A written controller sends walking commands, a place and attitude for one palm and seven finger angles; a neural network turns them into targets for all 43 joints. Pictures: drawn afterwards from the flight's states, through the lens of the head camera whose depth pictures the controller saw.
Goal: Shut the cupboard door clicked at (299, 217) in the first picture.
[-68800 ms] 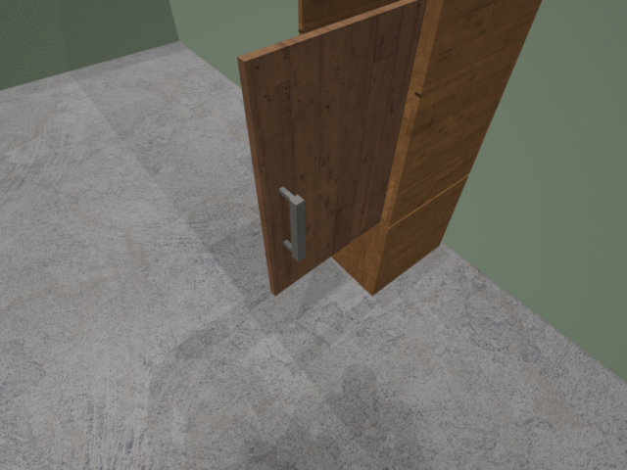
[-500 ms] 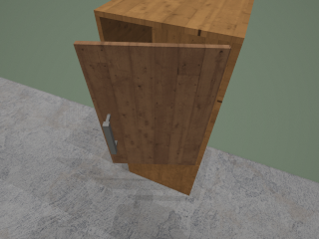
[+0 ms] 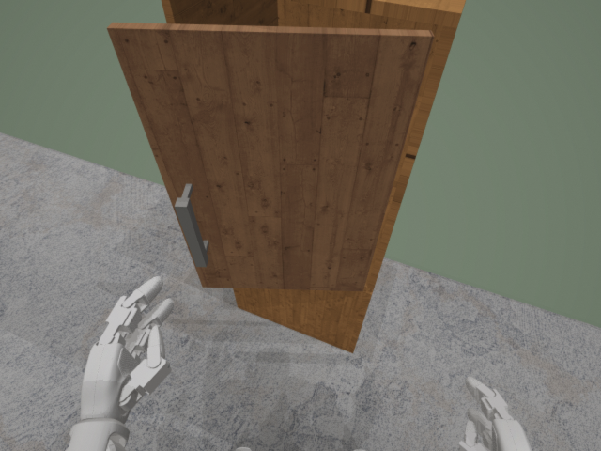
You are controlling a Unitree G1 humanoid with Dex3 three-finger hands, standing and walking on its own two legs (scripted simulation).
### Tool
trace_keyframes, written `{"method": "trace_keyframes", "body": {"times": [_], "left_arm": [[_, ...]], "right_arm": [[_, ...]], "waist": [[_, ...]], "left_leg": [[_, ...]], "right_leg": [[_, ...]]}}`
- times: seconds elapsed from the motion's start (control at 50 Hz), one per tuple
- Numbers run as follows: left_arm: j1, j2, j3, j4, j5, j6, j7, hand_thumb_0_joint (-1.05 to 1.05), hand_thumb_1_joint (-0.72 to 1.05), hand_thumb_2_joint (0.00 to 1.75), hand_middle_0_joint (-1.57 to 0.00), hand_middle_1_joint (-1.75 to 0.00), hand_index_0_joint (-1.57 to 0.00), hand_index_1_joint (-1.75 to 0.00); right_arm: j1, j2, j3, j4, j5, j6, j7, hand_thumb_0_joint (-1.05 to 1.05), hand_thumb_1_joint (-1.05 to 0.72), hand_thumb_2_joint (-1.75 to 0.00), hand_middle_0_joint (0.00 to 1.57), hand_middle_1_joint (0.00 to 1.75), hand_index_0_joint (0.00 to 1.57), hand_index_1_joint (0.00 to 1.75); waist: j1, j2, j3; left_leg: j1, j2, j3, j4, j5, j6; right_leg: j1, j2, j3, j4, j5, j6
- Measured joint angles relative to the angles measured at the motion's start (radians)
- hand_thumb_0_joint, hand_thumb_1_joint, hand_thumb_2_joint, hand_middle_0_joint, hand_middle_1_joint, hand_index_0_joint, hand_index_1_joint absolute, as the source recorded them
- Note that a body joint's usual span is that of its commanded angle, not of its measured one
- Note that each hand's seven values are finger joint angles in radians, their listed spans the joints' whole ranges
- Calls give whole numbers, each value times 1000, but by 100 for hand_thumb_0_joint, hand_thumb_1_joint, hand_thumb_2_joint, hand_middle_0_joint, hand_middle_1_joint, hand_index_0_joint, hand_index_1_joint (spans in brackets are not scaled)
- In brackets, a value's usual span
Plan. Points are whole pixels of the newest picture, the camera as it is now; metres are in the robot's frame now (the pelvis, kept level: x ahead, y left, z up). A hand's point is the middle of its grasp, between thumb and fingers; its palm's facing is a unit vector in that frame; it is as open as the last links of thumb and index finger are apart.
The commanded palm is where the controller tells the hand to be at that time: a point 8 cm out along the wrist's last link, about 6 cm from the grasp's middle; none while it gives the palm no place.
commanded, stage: raise the hand and make a fist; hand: left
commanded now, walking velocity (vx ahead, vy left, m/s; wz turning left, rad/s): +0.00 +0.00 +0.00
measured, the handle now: (195, 227) +0.50 +0.21 -0.04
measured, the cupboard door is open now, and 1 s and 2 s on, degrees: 21 21 21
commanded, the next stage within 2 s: bring the fist close to the handle in 1.66 s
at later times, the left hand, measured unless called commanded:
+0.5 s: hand (169, 405) +0.19 +0.18 -0.03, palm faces -0.03 -1.00 -0.02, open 4.5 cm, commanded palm +0.16 +0.23 -0.02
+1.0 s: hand (150, 397) +0.20 +0.20 -0.02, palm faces +0.00 -1.00 -0.03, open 3.1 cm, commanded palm +0.18 +0.25 -0.02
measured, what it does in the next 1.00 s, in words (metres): lowers itself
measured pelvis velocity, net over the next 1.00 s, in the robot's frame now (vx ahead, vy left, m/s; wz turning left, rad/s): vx -0.01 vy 0.02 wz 0.00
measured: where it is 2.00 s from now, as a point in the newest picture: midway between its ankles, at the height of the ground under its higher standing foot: outside the picture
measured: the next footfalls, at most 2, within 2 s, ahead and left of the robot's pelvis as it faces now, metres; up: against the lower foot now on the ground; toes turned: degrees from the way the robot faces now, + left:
none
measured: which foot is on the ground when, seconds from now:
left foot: down 0.00-1.00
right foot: down 0.00-1.00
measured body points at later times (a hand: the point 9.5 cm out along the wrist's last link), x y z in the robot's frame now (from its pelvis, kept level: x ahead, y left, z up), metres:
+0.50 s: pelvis -0.02 +0.00 -0.08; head +0.06 -0.01 +0.37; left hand +0.19 +0.23 -0.02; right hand +0.17 -0.21 -0.17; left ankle +0.02 +0.12 -0.69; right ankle +0.02 -0.11 -0.69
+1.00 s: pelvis -0.01 +0.02 -0.07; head +0.06 +0.03 +0.37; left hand +0.20 +0.25 -0.01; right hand +0.20 -0.21 -0.14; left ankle +0.02 +0.12 -0.69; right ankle +0.02 -0.11 -0.69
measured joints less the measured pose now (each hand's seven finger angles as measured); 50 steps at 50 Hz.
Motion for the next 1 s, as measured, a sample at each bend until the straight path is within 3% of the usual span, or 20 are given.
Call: {"method": "trace_keyframes", "body": {"times": [0.04, 0.06, 0.1, 0.18, 0.24, 0.3, 0.34, 0.42, 0.5, 0.7, 1.0], "left_arm": [[5, -1, 2, -5, -13, -112, -107, 1, 91, 90, -31, -42, -30, -42], [16, 0, -1, -13, -19, -129, -146, 1, 91, 90, -32, -44, -32, -44], [52, 4, -11, -42, -31, -97, -187, 1, 91, 90, -36, -47, -36, -47], [155, 17, -17, -148, -32, 13, -146, 1, 90, 90, -43, -55, -43, -55], [203, 36, -10, -258, -24, 23, -103, 2, 90, 90, -49, -61, -48, -61], [182, 50, -4, -326, -31, 11, -108, 2, 90, 90, -54, -67, -54, -67], [144, 55, -3, -340, -40, 31, -131, 2, 90, 90, -57, -71, -57, -71], [87, 65, 0, -323, -49, 134, -164, 2, 90, 90, -65, -79, -65, -79], [92, 66, 19, -305, -53, 189, -140, 2, 90, 90, -72, -87, -72, -87], [139, 66, 22, -306, -51, 85, -99, 2, 90, 90, -90, -107, -90, -107], [117, 77, 7, -325, -27, 108, -75, 2, 90, 90, -118, -136, -118, -137]], "right_arm": [[-38, -10, -16, -64, 2, 2, 13, 1, -91, -90, 20, 29, 20, 30], [-54, -14, -22, -94, 6, 10, 15, 1, -91, -90, 20, 29, 20, 30], [-79, -25, -31, -153, 14, 32, 9, 1, -91, -90, 20, 29, 20, 30], [-107, -20, -25, -217, 21, 66, -16, 1, -91, -90, 20, 29, 20, 30], [-111, 2, 1, -224, 15, 79, -31, 1, -91, -90, 20, 29, 20, 30], [-109, 26, 36, -206, 12, 89, -38, 1, -91, -90, 20, 29, 20, 30], [-104, 42, 57, -190, 15, 99, -41, 1, -91, -90, 20, 29, 20, 30], [-70, 73, 80, -169, 28, 130, -47, 1, -90, -90, 21, 30, 20, 30], [-21, 78, 73, -158, 30, 148, -51, 1, -90, -90, 21, 30, 21, 30], [25, 7, 29, -159, 24, 145, -57, 1, -90, -90, 20, 30, 20, 30], [-34, 30, 64, -235, 13, 176, -40, 1, -90, -90, 20, 30, 20, 30]], "waist": [[13, -19, -18], [21, -27, -23], [37, -33, -24], [72, -16, -26], [93, 3, -27], [102, 25, -28], [100, 38, -28], [82, 51, -31], [57, 54, -37], [30, 42, -45], [38, 37, -54]], "left_leg": [[-115, 7, 2, 128, -47, -6], [-163, 9, 2, 186, -78, -6], [-240, 10, -5, 280, -100, -9], [-337, 17, -37, 403, -168, -18], [-384, 22, -64, 449, -183, -20], [-423, 24, -88, 474, -185, -23], [-442, 26, -96, 482, -182, -24], [-451, 29, -88, 469, -173, -21], [-435, 30, -71, 443, -166, -13], [-432, 22, -55, 437, -170, 9], [-426, 17, -60, 434, -175, 20]], "right_leg": [[-118, 6, 6, 129, -46, -5], [-167, 7, 7, 186, -67, -7], [-241, 8, 5, 272, -103, -12], [-323, 14, -25, 376, -147, -19], [-353, 19, -52, 400, -158, -26], [-378, 22, -75, 409, -157, -29], [-392, 24, -82, 409, -152, -30], [-404, 27, -74, 396, -139, -25], [-395, 29, -57, 372, -128, -16], [-390, 21, -41, 358, -125, 3], [-372, 17, -46, 339, -123, 15]]}}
